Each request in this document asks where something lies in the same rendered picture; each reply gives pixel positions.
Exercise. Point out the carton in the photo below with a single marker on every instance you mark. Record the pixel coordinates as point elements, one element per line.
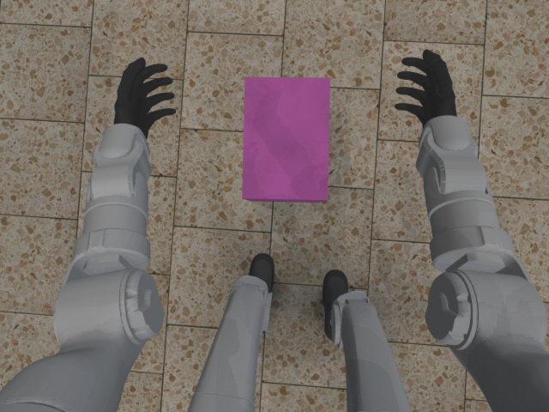
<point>286,139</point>

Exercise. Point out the right robot upper arm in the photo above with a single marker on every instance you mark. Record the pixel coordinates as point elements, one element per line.
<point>495,325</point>

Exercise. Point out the left robot hand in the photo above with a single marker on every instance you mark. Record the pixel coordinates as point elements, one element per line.
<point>132,106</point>

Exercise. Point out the robot left forearm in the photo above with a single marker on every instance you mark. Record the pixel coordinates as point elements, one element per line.
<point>116,211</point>

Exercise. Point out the robot right forearm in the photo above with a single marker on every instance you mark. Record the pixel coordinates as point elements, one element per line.
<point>464,223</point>

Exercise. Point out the robot left foot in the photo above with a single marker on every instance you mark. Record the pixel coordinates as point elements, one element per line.
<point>263,267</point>

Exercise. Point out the left robot upper arm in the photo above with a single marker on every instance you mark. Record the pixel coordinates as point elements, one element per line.
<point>102,323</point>

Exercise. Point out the right robot thigh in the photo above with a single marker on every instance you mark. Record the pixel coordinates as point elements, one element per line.
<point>373,380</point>

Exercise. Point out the right robot hand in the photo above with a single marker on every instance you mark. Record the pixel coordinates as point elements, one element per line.
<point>438,99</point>

